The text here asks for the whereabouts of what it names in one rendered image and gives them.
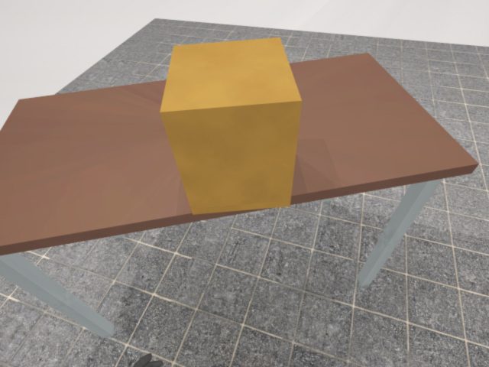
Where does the table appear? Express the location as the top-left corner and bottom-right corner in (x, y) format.
(0, 53), (479, 338)

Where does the carton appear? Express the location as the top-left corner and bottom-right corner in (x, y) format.
(160, 37), (302, 215)

